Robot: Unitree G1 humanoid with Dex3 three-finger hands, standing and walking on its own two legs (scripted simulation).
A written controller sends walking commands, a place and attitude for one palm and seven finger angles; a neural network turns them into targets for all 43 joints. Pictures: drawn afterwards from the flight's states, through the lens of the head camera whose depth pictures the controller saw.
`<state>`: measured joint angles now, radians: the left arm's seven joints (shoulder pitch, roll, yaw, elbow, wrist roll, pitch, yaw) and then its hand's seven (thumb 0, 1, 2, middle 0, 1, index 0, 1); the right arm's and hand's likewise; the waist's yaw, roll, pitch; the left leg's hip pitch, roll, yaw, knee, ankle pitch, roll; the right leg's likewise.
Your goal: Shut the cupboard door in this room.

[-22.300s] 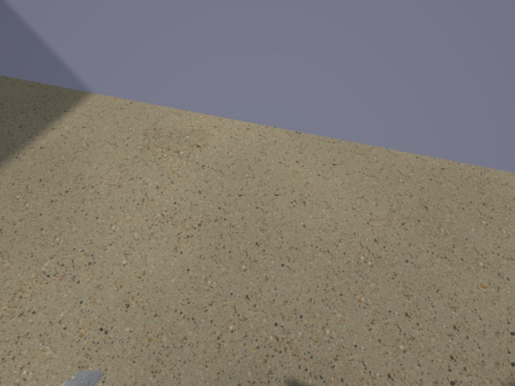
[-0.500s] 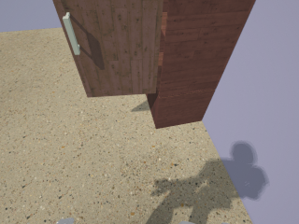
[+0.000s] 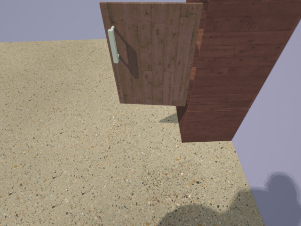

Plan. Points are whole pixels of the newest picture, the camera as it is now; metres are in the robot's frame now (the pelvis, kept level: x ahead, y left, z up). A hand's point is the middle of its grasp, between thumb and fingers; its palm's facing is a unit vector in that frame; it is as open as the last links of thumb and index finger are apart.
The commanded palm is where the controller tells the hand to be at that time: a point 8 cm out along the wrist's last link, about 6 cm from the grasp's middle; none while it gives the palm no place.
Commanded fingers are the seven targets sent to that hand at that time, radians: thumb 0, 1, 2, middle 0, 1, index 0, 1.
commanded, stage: take the last steps up to it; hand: left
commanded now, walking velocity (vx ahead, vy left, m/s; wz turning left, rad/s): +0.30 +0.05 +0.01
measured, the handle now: (114, 45) +0.84 +0.26 +0.05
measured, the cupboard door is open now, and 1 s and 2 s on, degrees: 84 84 84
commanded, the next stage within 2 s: come to a stop and stand still in 0.94 s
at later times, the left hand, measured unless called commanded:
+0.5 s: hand (82, 210) +0.19 +0.25 -0.18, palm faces +0.02 -0.99 -0.17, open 7.4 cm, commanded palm none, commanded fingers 0.00 0.90 0.90 -0.20 -0.30 -0.20 -0.30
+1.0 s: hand (108, 169) +0.33 +0.20 -0.17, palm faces +0.02 -0.97 -0.23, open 7.2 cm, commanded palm none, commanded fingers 0.00 0.90 0.90 -0.20 -0.30 -0.20 -0.30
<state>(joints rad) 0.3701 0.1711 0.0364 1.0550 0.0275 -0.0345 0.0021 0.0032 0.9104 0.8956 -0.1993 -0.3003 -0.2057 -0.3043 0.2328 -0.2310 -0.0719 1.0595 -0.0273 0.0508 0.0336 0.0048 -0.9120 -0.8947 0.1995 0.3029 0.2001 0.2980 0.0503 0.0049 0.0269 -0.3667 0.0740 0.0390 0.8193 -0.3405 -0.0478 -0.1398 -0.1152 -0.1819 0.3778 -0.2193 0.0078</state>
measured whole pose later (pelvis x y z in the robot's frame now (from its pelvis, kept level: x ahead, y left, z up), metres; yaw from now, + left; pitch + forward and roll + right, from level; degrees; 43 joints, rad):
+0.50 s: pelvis +0.12 +0.07 -0.01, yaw -2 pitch -1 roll +1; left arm 0.19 0.19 0.06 1.03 0.02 0.01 -0.02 0.00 0.91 0.90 -0.19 -0.30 -0.20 -0.30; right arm 0.43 -0.11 -0.03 1.14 -0.02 -0.07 -0.03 0.00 -0.92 -0.89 0.20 0.30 0.20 0.30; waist -0.01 -0.04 0.03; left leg 0.04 -0.04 0.16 0.26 -0.29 0.05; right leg -0.62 -0.12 -0.07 0.99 -0.17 0.03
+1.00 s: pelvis +0.30 +0.01 -0.01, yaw -2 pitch +0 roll +0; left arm 0.25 0.18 0.04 1.08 0.01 -0.06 0.01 -0.01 0.94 0.90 -0.20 -0.30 -0.20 -0.30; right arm 0.19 -0.19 -0.06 1.04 -0.02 -0.02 0.00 0.00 -0.91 -0.89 0.20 0.30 0.20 0.30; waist 0.00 0.02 0.04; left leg -0.51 0.11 0.05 0.88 -0.25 -0.04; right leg -0.18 -0.01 -0.17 0.40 -0.23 -0.06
